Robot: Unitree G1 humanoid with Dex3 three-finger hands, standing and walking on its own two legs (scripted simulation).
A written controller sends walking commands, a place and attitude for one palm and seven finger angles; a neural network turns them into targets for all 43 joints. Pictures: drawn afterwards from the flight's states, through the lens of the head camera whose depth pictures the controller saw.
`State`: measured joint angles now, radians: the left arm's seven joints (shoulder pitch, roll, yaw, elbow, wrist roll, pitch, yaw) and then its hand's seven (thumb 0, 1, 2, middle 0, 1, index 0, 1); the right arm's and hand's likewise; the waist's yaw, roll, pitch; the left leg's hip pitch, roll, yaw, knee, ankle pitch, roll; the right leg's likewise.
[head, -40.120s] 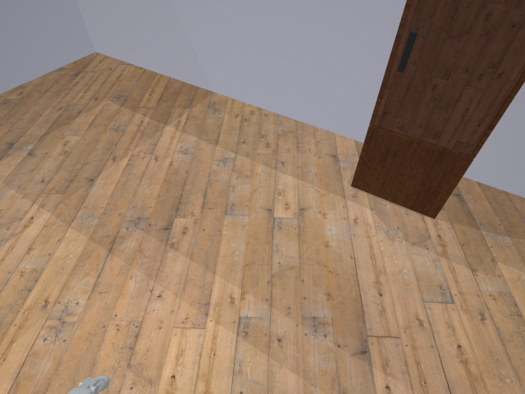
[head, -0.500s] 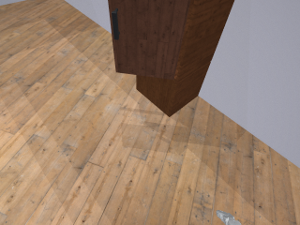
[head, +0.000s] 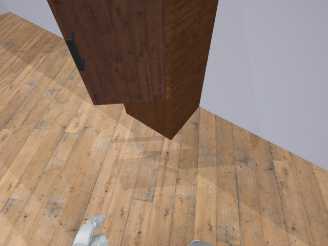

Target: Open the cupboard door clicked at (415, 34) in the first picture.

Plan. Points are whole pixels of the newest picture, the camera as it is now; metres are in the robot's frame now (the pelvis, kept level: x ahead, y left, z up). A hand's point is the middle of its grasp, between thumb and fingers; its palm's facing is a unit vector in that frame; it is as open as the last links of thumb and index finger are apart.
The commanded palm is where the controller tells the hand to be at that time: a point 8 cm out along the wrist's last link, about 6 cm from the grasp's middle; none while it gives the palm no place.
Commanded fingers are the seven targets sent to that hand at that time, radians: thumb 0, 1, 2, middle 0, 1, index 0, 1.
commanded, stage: take the last steps up to it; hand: left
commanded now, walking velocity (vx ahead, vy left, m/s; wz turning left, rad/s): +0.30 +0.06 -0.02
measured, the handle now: (77, 51) +0.79 +0.35 +0.02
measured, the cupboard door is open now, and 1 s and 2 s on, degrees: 40 40 40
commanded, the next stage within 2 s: come to a stop and stand still in 0.42 s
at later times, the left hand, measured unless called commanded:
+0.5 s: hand out of the picture +0.09 +0.20 -0.17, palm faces +0.14 -0.98 -0.14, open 7.4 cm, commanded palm none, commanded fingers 0.00 0.90 0.90 -0.20 -0.30 -0.20 -0.30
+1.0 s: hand (96, 181) +0.32 +0.23 -0.15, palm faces +0.00 -0.96 -0.30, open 7.4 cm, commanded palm none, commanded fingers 0.00 0.90 0.90 -0.20 -0.30 -0.20 -0.30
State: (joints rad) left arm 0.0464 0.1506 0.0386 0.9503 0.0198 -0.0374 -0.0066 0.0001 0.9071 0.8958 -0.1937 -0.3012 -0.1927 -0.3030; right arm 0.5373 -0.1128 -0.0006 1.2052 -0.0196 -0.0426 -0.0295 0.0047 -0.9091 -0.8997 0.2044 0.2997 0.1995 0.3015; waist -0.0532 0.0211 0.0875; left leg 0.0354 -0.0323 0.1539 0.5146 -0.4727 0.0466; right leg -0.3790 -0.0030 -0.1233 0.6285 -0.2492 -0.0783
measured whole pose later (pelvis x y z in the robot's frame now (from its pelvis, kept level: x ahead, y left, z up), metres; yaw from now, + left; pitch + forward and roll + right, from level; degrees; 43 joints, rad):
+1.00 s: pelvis +0.23 +0.02 +0.01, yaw -2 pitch +1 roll +1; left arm 0.14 0.21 0.06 0.97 0.02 0.02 0.03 0.00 0.91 0.90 -0.19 -0.30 -0.19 -0.30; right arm 0.21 -0.20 -0.06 1.05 -0.02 0.03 -0.04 0.00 -0.91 -0.90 0.21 0.30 0.20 0.30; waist -0.01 0.03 0.08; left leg -0.33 0.07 0.14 0.56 -0.25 0.00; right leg -0.22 -0.03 -0.05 0.54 -0.32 0.01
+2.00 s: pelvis +0.21 +0.05 +0.02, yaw -2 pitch -2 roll +0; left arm 0.25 0.15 0.02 1.15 0.01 0.01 0.03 0.01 0.92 0.90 -0.20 -0.30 -0.20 -0.30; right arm 0.29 -0.13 0.00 1.16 -0.01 -0.01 -0.04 0.00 -0.91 -0.90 0.20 0.30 0.20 0.30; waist 0.01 -0.03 0.05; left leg -0.12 0.00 0.07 0.41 -0.27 0.02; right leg -0.14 -0.07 -0.02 0.41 -0.25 0.05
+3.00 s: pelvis +0.22 +0.02 +0.01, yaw +0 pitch -1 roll +0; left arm 0.27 0.15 0.02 1.07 0.02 -0.01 0.02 0.00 0.91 0.90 -0.20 -0.30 -0.20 -0.30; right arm 0.29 -0.18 0.00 1.09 -0.02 0.01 -0.02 0.00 -0.91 -0.90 0.20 0.30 0.20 0.30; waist 0.01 0.02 0.04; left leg -0.23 0.04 0.04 0.61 -0.39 -0.01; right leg -0.21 -0.03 -0.07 0.56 -0.34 -0.01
